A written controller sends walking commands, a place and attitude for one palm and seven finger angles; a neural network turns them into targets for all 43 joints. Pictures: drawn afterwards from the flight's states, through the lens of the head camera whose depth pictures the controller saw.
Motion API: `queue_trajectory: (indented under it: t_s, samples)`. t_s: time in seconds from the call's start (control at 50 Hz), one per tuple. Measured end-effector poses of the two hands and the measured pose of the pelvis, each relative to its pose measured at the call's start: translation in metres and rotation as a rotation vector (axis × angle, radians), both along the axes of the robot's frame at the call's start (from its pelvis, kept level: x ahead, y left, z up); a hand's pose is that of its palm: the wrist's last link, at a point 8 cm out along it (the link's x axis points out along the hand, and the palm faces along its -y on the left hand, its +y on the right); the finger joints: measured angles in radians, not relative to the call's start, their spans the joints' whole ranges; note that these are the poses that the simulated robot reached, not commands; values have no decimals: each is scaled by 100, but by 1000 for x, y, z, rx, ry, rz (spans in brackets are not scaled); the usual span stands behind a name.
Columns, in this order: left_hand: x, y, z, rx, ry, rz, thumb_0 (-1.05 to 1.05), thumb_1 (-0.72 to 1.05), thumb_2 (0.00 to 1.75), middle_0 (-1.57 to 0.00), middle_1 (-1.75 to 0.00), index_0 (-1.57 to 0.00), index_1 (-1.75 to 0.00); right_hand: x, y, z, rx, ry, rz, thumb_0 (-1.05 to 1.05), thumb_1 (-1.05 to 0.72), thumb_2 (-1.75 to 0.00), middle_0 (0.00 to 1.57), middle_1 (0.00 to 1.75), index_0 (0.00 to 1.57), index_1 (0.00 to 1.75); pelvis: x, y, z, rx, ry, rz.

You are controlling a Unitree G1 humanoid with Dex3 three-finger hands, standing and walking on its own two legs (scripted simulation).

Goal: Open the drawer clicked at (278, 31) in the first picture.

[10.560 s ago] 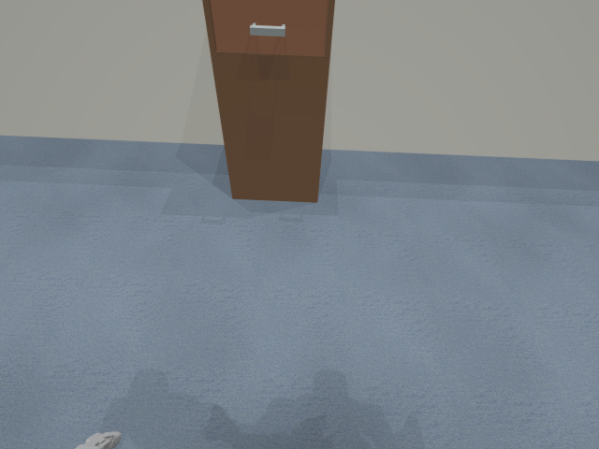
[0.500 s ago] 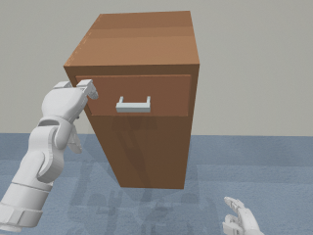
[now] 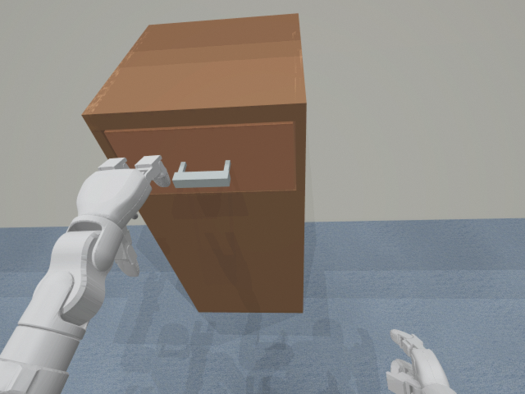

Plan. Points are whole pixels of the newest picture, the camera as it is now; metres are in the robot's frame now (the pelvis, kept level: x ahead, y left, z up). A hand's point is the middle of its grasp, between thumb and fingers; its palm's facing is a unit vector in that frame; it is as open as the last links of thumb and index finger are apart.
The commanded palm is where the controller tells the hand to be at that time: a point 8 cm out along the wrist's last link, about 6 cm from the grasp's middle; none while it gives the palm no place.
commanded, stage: move the hooked fingers above the handle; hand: left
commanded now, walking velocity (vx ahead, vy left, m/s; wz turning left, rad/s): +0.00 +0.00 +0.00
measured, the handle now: (203, 172) +0.51 +0.20 +0.03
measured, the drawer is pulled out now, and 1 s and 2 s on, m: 0.00 0.00 0.00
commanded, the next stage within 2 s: none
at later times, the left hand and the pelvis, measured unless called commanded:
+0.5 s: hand (169, 196) +0.38 +0.21 +0.11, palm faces +0.00 -0.06 -1.00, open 13.8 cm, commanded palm +0.36 +0.24 +0.18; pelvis +0.01 -0.01 +0.00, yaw +0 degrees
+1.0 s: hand (180, 174) +0.43 +0.20 +0.10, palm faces +0.10 -0.06 -0.99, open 13.8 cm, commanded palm +0.40 +0.22 +0.16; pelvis +0.02 +0.01 -0.01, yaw -1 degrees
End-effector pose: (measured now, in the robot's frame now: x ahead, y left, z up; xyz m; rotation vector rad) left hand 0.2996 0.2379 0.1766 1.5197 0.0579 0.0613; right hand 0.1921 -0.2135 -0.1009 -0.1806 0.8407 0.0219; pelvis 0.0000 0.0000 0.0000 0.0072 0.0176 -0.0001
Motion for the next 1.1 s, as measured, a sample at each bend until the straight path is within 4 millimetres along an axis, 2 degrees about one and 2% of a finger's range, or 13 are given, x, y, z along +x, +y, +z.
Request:
queue_trajectory:
  t_s: [0.1,0.24,0.32,0.42,0.48,0.52,0.62,0.7,0.76,0.82,0.92,1.02,1.1]
  samples:
    - [9,-7,-1,8,-19,-45,0,-49,30,-32,-120,-32,-120,3,-14,5,-29,-25,-18,1,-90,-90,20,30,20,30,-1,-12,-1,1,-1,3]
    - [24,7,13,22,-83,41,0,-49,30,-32,-120,-32,-120,-9,-35,-3,-53,21,-55,1,-90,-90,20,30,20,30,2,-20,-2,0,17,8]
    - [35,8,-2,27,6,72,0,-49,30,-31,-120,-32,-120,-19,-44,-9,-67,61,-76,1,-90,-90,20,30,20,30,3,-20,-3,1,29,10]
    - [47,-16,-20,7,60,-53,0,-49,30,-31,-120,-32,-120,-30,-49,-13,-91,93,-106,1,-90,-90,19,30,20,30,6,-17,-4,1,44,6]
    - [55,-26,-20,-6,18,-129,0,-49,30,-32,-120,-32,-120,-36,-48,-15,-95,107,-130,1,-90,-90,19,30,20,30,9,-14,-4,1,54,0]
    - [61,-25,-15,-13,-30,-137,0,-49,30,-32,-120,-32,-120,-39,-46,-16,-89,118,-145,1,-90,-90,19,30,20,30,11,-12,-5,0,60,-7]
    - [74,-3,-3,2,-116,-28,0,-48,30,-32,-120,-32,-120,-43,-36,-21,-57,150,-157,1,-90,-90,19,30,20,30,15,-5,-5,-1,77,-16]
    - [81,11,-11,23,-56,64,0,-48,30,-31,-120,-32,-120,-42,-26,-24,-38,171,-148,1,-90,-90,19,30,20,30,18,2,-5,-2,86,-12]
    - [82,2,-23,12,7,35,0,-48,30,-31,-120,-32,-120,-37,-19,-23,-37,168,-138,1,-90,-90,20,30,20,30,21,7,-5,-3,87,-6]
    - [82,-18,-31,-9,30,-65,-1,-48,30,-31,-120,-32,-120,-29,-13,-20,-43,147,-130,1,-90,-90,20,30,20,30,24,11,-6,-5,84,-2]
    - [91,-40,-30,-22,-34,-172,0,-49,30,-32,-120,-32,-120,-19,-5,-16,-41,117,-125,1,-90,-90,20,30,20,30,25,15,-7,-6,85,-7]
    - [107,-25,-19,6,-110,-68,0,-49,30,-32,-120,-32,-120,-19,0,-18,-19,133,-117,1,-90,-90,20,30,20,30,25,15,-7,-6,98,-15]
    - [116,-7,-21,46,-62,58,0,-49,30,-31,-120,-32,-120,-27,-1,-24,-8,179,-116,1,-90,-90,20,30,20,30,25,13,-7,-5,112,-10]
